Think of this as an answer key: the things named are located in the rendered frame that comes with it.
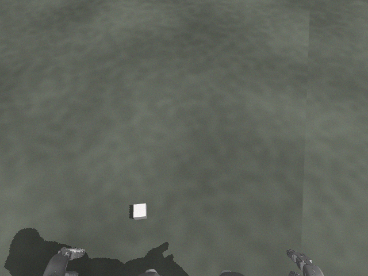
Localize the left robot hand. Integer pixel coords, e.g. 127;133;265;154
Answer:
43;247;85;276

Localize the small box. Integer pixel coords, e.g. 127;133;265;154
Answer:
133;204;147;220

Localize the right robot hand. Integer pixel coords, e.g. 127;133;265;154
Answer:
286;249;324;276

